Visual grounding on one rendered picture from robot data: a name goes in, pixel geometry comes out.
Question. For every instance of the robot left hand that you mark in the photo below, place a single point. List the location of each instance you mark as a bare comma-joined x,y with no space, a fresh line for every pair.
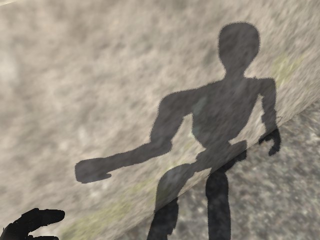
29,222

